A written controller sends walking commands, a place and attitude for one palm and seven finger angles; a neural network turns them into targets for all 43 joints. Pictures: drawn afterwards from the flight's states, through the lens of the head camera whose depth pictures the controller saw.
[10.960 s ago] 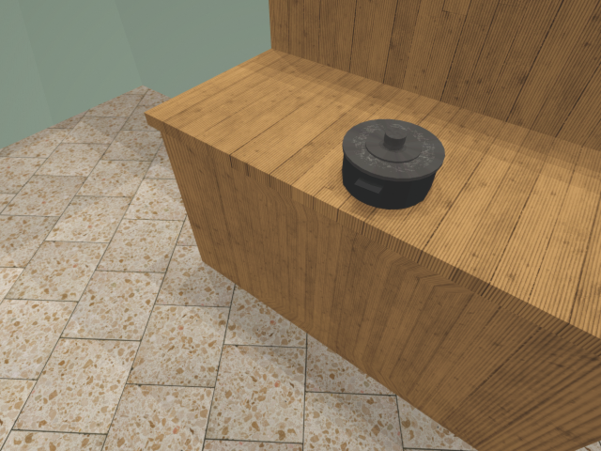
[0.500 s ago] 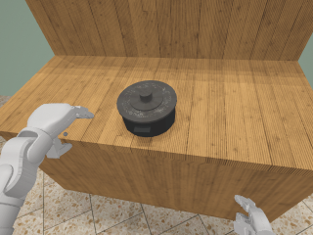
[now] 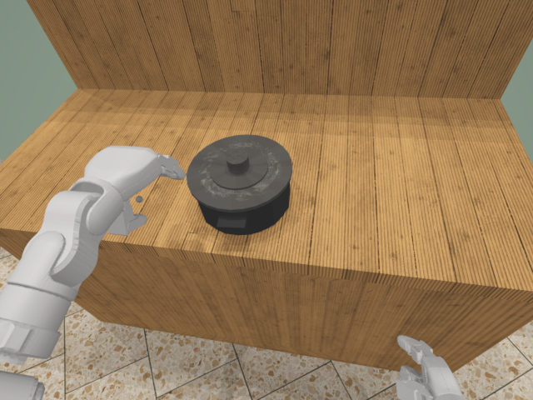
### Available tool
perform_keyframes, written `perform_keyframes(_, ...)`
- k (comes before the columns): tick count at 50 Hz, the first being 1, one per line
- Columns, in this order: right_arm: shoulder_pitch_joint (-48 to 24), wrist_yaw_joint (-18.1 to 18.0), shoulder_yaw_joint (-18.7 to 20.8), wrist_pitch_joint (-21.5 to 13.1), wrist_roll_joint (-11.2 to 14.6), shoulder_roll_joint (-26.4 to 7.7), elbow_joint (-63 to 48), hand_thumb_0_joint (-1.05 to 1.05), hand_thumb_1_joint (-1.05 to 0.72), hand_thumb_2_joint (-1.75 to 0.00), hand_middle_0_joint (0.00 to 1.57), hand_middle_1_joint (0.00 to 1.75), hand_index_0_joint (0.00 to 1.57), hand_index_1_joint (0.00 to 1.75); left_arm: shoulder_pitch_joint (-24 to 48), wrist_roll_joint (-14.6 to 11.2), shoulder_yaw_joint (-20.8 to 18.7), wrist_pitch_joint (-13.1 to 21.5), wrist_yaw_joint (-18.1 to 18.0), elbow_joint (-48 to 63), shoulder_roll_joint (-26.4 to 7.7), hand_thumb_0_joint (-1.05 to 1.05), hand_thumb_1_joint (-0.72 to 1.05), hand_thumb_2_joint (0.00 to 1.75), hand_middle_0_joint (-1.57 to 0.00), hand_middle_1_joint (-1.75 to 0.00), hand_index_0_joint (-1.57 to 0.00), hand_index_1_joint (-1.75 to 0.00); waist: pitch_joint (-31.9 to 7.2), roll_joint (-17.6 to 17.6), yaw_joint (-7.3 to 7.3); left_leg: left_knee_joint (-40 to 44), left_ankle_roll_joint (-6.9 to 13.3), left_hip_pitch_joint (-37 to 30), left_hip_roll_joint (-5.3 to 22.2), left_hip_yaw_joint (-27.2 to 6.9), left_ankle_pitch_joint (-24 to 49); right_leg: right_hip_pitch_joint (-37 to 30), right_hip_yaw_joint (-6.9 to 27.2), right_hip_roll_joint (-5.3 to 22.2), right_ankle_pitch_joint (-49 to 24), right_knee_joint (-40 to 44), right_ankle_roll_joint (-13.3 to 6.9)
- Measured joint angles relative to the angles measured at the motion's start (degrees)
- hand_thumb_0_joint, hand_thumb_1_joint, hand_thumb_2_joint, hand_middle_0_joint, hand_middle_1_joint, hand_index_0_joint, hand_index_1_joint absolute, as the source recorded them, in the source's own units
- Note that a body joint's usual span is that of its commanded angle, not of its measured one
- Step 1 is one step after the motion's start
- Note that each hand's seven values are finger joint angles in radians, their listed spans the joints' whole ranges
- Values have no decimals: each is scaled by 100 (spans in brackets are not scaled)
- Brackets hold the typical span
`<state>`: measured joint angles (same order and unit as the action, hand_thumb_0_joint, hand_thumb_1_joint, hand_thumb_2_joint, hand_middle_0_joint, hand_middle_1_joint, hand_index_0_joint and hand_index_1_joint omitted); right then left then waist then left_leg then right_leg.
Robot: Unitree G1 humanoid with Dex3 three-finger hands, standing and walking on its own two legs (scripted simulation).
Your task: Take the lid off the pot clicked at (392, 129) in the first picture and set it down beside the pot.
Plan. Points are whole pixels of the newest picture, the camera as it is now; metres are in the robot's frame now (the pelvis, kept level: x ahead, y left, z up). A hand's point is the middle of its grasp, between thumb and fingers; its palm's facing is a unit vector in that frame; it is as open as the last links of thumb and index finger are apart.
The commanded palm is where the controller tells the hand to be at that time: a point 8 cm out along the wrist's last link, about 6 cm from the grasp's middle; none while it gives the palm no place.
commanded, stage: move the open hand above the knob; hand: left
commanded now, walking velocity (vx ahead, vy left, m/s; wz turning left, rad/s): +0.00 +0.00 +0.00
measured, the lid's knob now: (237, 159) +0.52 +0.10 +0.06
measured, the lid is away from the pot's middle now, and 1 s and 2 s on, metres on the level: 0.00 0.00 0.00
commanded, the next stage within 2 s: lower the open fingers around the knob in 1.82 s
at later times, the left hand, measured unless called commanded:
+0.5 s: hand (194, 184) +0.40 +0.14 +0.12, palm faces -0.26 +0.06 -0.96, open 10.3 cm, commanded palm +0.40 +0.15 +0.19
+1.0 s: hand (221, 145) +0.48 +0.11 +0.13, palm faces -0.27 +0.04 -0.96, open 10.3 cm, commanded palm +0.47 +0.10 +0.19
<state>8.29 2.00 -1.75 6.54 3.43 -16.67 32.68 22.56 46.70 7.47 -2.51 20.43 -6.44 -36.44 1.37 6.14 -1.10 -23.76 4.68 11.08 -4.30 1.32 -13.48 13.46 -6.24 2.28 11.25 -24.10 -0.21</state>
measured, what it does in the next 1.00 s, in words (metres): stands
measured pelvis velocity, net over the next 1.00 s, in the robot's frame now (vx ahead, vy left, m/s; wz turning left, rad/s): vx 0.02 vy -0.01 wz -0.02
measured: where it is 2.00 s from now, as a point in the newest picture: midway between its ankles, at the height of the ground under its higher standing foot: outside the picture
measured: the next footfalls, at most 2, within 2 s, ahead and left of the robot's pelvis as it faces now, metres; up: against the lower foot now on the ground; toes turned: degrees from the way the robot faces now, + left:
none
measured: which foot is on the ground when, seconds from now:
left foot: down 0.00-1.00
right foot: down 0.00-1.00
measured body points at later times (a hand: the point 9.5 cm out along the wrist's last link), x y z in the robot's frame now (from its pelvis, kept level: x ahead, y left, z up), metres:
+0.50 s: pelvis +0.00 -0.01 +0.00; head +0.03 -0.05 +0.44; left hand +0.41 +0.14 +0.17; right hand +0.16 -0.24 -0.13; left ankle -0.01 +0.06 -0.74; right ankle +0.01 -0.12 -0.74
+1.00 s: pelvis +0.02 -0.01 +0.00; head +0.05 -0.05 +0.44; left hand +0.49 +0.11 +0.18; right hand +0.11 -0.27 -0.14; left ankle -0.01 +0.06 -0.74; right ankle +0.01 -0.12 -0.74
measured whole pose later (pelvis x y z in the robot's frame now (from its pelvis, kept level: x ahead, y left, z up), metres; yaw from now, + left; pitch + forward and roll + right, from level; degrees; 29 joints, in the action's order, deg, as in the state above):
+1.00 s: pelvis +0.02 -0.01 +0.00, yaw -1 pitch +6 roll +0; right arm 13.3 1.4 -0.5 8.8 4.3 -16.6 36.9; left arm 53.8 50.7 19.1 -11.4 17.0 -42.2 -24.1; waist -2.1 5.2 3.4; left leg -25.1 4.1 16.4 -3.9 2.4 -14.9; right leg 20.1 -5.0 1.9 13.3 -27.4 -0.8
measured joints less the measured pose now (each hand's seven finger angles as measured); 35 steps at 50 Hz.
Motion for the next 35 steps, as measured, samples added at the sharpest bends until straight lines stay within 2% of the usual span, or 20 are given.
perform_keyframes(3,87,113,55,33,39,-22,-56,1,-91,-90,20,30,20,30,107,-81,-112,-311,-86,-128,139,1,-30,140,-83,-9,-83,-8,-65,21,6,2,-11,66,-2,2,5,78,3,3,12,-25,-4)
perform_keyframes(6,110,192,94,92,64,-75,-68,1,-91,-90,20,30,20,30,4,-33,114,-489,-24,-70,369,0,-30,140,-83,-9,-82,-8,-112,97,5,-27,-1,97,-3,3,-22,104,6,5,32,-42,8)
perform_keyframes(10,-6,70,45,109,38,-63,17,1,-91,-90,20,30,20,30,181,151,546,-359,83,-96,342,0,-30,140,-83,-9,-83,-8,-2,78,40,-77,0,81,9,14,-55,94,17,-6,56,-92,-4)
perform_keyframes(14,7,-24,12,53,43,-5,87,1,-91,-90,20,30,20,30,673,83,469,-207,-71,-458,293,1,-30,140,-84,-9,-83,-8,-24,16,75,-43,-25,88,9,-7,-28,109,-2,-6,58,-89,-26)
perform_keyframes(18,92,75,27,121,121,-4,84,1,-91,-90,20,30,20,30,1042,45,404,-531,-238,-1051,510,1,-30,140,-83,-9,-83,-8,-179,19,82,-58,-39,185,8,7,-35,230,13,-3,83,-146,-32)
perform_keyframes(21,97,127,46,218,150,-23,66,1,-91,-90,20,30,20,30,1113,164,684,-778,-144,-1270,689,0,-30,140,-83,-9,-82,-8,-197,46,115,-107,-34,238,12,23,-66,288,29,-5,107,-196,-34)
perform_keyframes(23,71,95,48,239,122,-27,67,1,-91,-90,20,30,20,30,1122,229,891,-765,-43,-1180,725,0,-30,140,-83,-9,-82,-8,-145,53,161,-130,-29,239,12,24,-80,290,30,-4,121,-221,-35)
perform_keyframes(25,71,14,47,184,83,-19,97,1,-91,-90,20,30,20,30,1227,247,1019,-610,-6,-1096,719,0,-30,140,-83,-9,-83,-8,-98,46,192,-134,-25,211,12,20,-89,262,28,-5,133,-227,-36)
perform_keyframes(29,105,-112,-15,123,91,18,223,1,-91,-90,20,30,20,30,1714,175,816,-384,-215,-1664,750,1,-30,140,-84,-9,-83,-8,-145,-14,252,-90,-45,180,26,46,-88,262,57,-22,141,-220,-48)
perform_keyframes(32,198,-55,-16,163,133,27,236,1,-91,-90,20,30,20,30,2053,189,701,-633,-368,-2313,822,1,-30,140,-83,-9,-83,-8,-247,-54,274,-88,-65,256,39,85,-94,373,97,-35,156,-263,-60)
perform_keyframes(35,287,37,42,248,154,-6,198,1,-91,-90,20,30,20,30,2131,276,872,-924,-296,-2543,919,0,-30,140,-83,-9,-82,-8,-268,-37,298,-136,-66,343,45,87,-116,453,98,-40,174,-299,-66)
